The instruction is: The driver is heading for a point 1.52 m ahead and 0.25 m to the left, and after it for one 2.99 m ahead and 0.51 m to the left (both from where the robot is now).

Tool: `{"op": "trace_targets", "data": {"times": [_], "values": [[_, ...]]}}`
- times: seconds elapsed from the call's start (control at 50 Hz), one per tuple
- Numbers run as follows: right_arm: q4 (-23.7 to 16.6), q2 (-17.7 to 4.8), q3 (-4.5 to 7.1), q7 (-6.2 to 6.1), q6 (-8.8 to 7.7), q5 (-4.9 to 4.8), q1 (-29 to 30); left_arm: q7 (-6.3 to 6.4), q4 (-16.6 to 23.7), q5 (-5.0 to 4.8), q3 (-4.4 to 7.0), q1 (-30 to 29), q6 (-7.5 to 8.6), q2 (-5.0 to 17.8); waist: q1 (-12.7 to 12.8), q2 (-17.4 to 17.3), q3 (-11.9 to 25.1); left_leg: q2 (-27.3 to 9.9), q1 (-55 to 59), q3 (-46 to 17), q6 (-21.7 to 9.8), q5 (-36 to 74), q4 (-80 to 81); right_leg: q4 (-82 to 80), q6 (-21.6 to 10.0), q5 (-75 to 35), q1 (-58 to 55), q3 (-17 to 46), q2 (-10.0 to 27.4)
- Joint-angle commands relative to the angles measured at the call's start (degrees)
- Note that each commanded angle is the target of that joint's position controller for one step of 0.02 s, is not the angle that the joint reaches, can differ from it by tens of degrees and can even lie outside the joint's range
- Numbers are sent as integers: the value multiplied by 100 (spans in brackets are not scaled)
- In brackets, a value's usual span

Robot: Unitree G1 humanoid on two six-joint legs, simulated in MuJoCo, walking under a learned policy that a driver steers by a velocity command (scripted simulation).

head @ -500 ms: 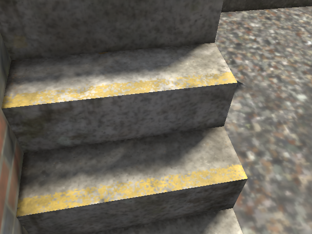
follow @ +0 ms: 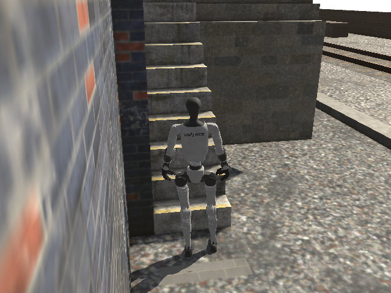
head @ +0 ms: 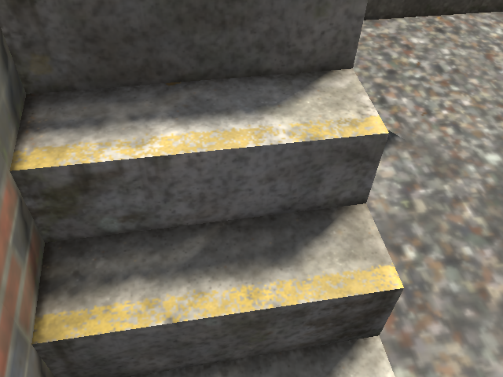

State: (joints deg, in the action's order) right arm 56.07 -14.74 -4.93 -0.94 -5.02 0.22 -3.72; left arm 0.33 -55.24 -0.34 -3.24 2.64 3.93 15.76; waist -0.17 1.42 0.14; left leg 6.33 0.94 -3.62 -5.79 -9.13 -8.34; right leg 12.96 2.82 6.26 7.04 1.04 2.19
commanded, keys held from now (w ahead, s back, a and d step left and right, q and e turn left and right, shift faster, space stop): w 0.34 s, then no key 0.66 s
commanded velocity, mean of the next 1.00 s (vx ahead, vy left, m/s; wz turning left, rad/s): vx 0.28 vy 0.00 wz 0.00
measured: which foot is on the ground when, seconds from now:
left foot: down 0.00-1.00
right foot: down 0.00-1.00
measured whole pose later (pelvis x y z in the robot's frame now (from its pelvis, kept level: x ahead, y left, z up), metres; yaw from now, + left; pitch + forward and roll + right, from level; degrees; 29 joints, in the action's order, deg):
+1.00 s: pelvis -0.02 -0.01 +0.00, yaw +0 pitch -1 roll +0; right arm 58.8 -13.9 -3.5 -1.2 -3.0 -0.3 -7.1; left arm 1.0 -60.9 0.3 -1.0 7.3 2.2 16.0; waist 0.9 1.7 -2.4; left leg 5.7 -1.7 -3.4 -4.7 -11.3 -14.8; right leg 16.8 2.0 7.0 8.5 1.0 1.6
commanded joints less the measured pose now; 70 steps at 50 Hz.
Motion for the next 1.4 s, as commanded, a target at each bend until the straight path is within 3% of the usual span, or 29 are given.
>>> {"op": "trace_targets", "data": {"times": [0.02, 0.34, 0.62, 0.64, 0.68, 1.1, 1.16, 1.32, 1.4], "values": [[-316, -710, 144, -18, -73, -4, 320, 13, 347, -2, 123, -383, 77, 604, -2, -167, 464, -1213, -142, -680, 392, 1896, -68, 126, -238, -1245, -404, 466, 546], [-332, -701, 145, -19, -76, -3, 329, 10, 348, -1, 137, -369, 74, 601, 6, -166, 461, -1200, -165, -702, 387, 1876, -81, 120, -236, -1249, -423, 451, 549], [-86, -726, 234, -41, 25, -19, -60, 24, 86, 33, 241, 94, -23, 646, 36, -161, 252, -1172, -397, -669, 361, 1824, -409, 495, -276, -1131, -335, 406, 501], [-63, -705, 235, -31, 47, -72, -4, 69, 65, 70, 252, 44, -21, 658, 80, -223, 242, -1196, -436, -648, 374, 1885, -415, 470, -271, -1208, -374, 359, 527], [-53, -705, 244, -32, 66, -75, -46, 97, -1, 58, 267, 117, -33, 682, 71, -194, 267, -1188, -419, -645, 386, 1863, -439, 497, -274, -1268, -401, 366, 526], [24, -577, 288, -46, 136, -49, -338, 86, -519, 62, 369, 477, -145, 647, 111, -175, -35, -1153, -798, -691, 347, 592, -337, 365, -365, -874, -289, 502, 488], [35, -500, 291, -59, 169, -98, -387, 58, -614, 100, 420, 538, -171, 662, 74, -213, 63, -1130, -723, -623, 340, 447, -321, 353, -363, -742, -146, 508, 476], [71, -454, 310, -44, 154, -43, -482, 33, -748, 64, 462, 597, -197, 603, 82, -182, -40, -1131, -838, -577, 350, 300, -336, 295, -396, -712, -114, 551, 440], [54, -450, 330, -54, 138, -21, -489, 14, -780, 97, 465, 599, -231, 532, 129, -186, -26, -1151, -853, -514, 357, 374, -366, 302, -413, -750, -169, 574, 433]]}}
